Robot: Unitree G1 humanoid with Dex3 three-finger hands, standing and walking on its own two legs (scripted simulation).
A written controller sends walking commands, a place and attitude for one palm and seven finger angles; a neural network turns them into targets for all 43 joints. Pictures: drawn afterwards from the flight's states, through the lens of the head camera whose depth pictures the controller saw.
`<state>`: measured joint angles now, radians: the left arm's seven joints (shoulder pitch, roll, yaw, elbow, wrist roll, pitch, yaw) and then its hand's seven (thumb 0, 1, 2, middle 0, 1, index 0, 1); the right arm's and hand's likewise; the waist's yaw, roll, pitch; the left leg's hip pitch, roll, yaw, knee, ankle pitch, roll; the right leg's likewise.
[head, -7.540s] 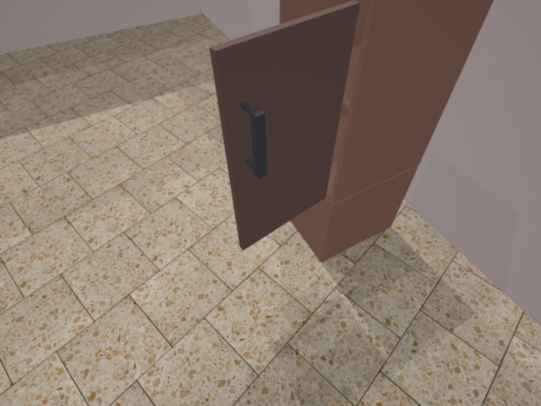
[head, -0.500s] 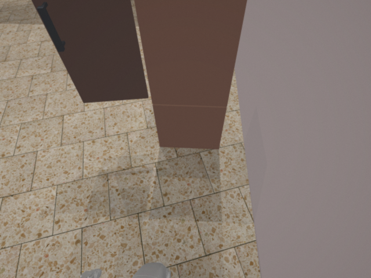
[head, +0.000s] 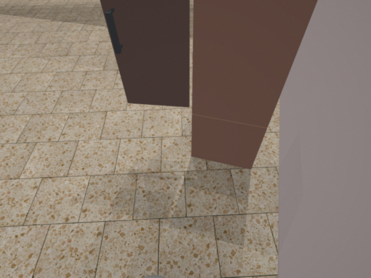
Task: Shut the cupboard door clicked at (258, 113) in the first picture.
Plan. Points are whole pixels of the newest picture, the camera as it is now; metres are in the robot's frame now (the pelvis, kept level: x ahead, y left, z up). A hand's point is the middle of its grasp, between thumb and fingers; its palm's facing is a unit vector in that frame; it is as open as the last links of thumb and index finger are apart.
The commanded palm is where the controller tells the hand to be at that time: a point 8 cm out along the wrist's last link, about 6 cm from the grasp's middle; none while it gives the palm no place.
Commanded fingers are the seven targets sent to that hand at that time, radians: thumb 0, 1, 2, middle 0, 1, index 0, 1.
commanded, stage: take the last steps up to it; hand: left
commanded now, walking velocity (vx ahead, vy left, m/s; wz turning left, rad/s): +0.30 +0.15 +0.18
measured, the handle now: (115, 31) +0.96 +0.36 +0.07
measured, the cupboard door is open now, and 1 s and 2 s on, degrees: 99 99 99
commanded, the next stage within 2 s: come to a stop and stand still in 1.08 s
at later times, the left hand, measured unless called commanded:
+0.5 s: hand (82, 264) +0.17 +0.28 -0.16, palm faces +0.13 -0.97 -0.21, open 7.4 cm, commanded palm none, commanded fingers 0.00 0.90 0.90 -0.20 -0.30 -0.20 -0.30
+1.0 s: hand (82, 218) +0.29 +0.34 -0.18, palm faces +0.14 -0.98 -0.17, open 7.3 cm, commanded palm none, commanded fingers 0.00 0.90 0.90 -0.20 -0.30 -0.20 -0.30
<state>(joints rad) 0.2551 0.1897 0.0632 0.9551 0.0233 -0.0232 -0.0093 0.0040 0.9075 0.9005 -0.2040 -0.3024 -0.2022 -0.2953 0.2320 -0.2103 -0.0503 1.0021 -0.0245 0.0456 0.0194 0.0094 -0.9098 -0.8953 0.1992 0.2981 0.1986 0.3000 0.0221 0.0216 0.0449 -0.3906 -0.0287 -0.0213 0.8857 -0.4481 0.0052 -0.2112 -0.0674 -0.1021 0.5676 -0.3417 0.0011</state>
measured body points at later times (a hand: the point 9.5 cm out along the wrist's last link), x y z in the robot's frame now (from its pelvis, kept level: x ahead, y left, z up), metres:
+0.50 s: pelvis +0.15 +0.09 +0.00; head +0.17 +0.08 +0.45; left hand +0.16 +0.33 -0.14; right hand +0.23 -0.14 -0.15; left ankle +0.16 +0.20 -0.73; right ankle +0.17 -0.02 -0.69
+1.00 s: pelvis +0.35 +0.16 -0.01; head +0.37 +0.18 +0.44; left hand +0.28 +0.39 -0.17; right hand +0.44 -0.06 -0.15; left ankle +0.42 +0.28 -0.73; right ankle +0.25 +0.01 -0.71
